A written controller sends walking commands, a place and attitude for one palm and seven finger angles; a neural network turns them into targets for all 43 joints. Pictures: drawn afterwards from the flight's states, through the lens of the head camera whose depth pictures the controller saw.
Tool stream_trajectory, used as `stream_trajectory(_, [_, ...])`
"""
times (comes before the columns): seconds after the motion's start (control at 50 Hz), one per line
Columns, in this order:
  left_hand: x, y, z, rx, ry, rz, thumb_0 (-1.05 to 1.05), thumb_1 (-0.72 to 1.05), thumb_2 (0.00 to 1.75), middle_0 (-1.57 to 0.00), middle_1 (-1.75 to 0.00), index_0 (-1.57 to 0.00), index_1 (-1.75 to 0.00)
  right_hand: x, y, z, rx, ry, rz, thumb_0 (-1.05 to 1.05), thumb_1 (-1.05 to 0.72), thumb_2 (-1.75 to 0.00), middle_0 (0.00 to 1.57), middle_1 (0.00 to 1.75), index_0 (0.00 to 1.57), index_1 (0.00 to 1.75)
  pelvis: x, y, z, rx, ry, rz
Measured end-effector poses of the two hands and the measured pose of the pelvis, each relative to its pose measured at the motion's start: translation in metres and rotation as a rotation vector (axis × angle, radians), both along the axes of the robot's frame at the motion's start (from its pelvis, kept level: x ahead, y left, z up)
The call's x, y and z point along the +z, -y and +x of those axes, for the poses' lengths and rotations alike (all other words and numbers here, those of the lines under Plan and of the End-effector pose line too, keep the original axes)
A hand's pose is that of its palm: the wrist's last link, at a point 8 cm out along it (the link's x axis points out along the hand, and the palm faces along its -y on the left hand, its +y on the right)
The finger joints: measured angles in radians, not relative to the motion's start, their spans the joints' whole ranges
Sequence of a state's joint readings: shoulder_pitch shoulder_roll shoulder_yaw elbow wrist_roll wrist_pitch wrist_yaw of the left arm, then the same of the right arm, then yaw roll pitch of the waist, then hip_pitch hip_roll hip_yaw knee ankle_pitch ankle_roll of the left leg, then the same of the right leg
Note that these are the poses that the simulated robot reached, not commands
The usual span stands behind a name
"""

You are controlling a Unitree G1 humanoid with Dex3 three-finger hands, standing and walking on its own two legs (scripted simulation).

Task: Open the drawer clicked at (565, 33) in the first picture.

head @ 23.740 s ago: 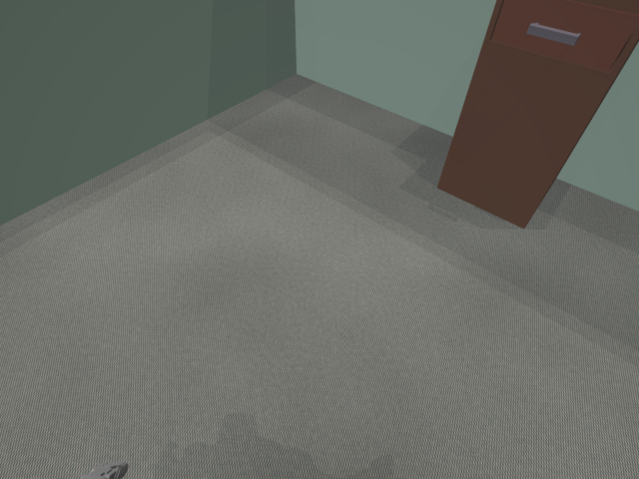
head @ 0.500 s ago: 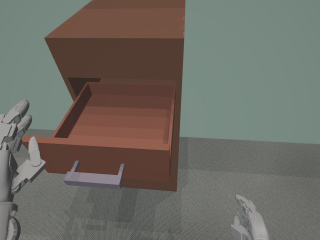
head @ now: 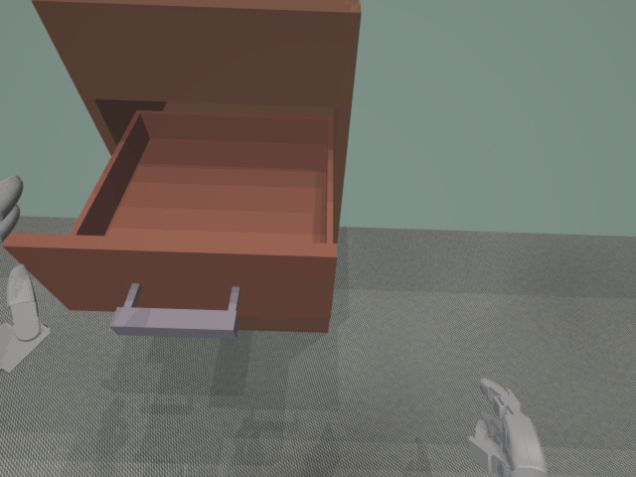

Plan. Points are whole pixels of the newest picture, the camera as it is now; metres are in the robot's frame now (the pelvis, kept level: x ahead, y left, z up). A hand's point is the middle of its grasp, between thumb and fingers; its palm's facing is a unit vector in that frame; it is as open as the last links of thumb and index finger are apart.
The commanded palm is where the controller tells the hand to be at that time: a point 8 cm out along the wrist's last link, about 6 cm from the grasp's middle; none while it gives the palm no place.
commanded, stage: step back with the hand held close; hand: left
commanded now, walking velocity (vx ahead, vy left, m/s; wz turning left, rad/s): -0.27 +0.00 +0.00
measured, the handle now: (181, 307) +0.31 +0.20 +0.02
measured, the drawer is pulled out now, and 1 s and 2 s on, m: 0.30 0.30 0.30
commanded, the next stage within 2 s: stop stepping back and stand still in 0.78 s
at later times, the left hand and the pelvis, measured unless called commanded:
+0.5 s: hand out of the picture +0.13 +0.23 +0.20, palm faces +0.42 -0.79 -0.45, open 7.4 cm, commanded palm +0.06 +0.27 +0.21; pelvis -0.07 -0.01 +0.00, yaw +0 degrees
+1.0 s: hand out of the picture -0.01 +0.19 +0.20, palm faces +0.34 -0.78 -0.52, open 7.4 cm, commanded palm -0.08 +0.24 +0.21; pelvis -0.21 -0.04 +0.00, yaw -1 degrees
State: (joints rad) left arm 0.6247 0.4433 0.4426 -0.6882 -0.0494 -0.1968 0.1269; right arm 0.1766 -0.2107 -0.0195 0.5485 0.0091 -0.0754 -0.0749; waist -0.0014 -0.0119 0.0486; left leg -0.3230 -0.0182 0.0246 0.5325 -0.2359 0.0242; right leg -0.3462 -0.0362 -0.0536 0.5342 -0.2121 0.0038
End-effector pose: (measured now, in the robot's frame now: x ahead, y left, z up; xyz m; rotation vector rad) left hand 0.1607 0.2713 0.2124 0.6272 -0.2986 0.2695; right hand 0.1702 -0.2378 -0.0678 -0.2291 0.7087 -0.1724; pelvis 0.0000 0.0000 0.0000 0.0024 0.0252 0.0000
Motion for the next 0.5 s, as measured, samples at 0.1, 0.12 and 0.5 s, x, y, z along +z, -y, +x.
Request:
stream_trajectory(0.1, [0.004,0.005,-0.020,0.013,0.069,-0.006,0.02,0.89,0.90,-0.21,-0.31,-0.21,-0.31,-0.002,-0.008,-0.009,0.038,0.033,0.018,0.01,-0.91,-0.90,0.20,0.30,0.20,0.30,-0.005,0.004,-0.015,0.004,0.004,-0.002])
stream_trajectory(0.12, [0.004,0.006,-0.024,0.015,0.083,-0.011,0.02,0.89,0.90,-0.21,-0.31,-0.21,-0.31,-0.003,-0.009,-0.012,0.043,0.037,0.021,0.01,-0.91,-0.90,0.20,0.30,0.20,0.30,-0.005,0.005,-0.018,0.005,0.004,-0.005])
stream_trajectory(0.5, [0.005,0.005,-0.074,0.025,0.130,-0.046,0.02,0.89,0.90,-0.21,-0.31,-0.20,-0.31,-0.008,-0.006,-0.091,0.046,-0.016,0.006,0.01,-0.91,-0.90,0.21,0.30,0.20,0.30,-0.003,0.010,-0.072,0.003,-0.019,-0.028])
